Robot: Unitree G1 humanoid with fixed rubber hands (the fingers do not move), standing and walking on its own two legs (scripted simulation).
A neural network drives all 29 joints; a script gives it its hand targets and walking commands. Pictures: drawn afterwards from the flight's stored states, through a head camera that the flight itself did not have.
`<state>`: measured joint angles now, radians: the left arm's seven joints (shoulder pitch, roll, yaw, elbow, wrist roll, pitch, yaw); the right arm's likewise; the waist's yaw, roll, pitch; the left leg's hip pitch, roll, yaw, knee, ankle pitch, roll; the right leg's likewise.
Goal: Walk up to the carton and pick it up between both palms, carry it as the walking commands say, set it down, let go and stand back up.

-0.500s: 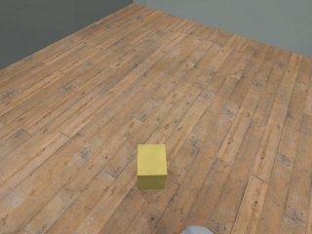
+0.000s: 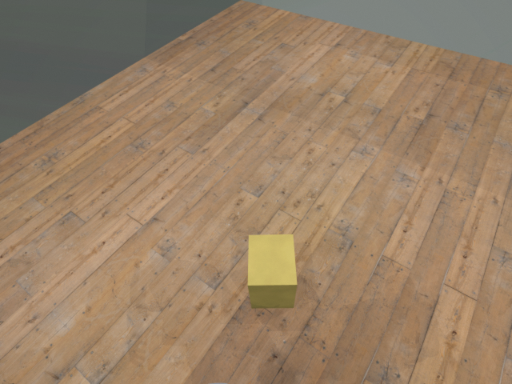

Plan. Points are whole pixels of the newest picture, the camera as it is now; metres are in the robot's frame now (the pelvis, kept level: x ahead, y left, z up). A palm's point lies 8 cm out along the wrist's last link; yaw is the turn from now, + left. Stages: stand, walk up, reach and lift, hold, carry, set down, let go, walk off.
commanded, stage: walk up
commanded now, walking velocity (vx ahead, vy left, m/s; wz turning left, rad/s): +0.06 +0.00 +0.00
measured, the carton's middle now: (271, 272) +0.57 +0.01 -0.66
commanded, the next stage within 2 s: none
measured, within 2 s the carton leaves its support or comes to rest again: neither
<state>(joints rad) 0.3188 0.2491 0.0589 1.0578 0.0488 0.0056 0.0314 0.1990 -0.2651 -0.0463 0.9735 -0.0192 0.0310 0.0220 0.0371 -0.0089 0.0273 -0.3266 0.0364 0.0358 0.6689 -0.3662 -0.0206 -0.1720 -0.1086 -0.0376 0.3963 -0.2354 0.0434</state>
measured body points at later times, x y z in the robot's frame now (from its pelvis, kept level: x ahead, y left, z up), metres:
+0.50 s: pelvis +0.03 +0.03 +0.00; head +0.03 +0.03 +0.45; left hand +0.06 +0.25 -0.16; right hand +0.04 -0.19 -0.16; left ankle +0.01 +0.15 -0.75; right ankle +0.02 -0.07 -0.75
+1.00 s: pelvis +0.09 -0.03 -0.01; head +0.11 -0.05 +0.44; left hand +0.09 +0.23 -0.14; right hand +0.07 -0.28 -0.17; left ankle +0.03 +0.13 -0.69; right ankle +0.09 -0.12 -0.75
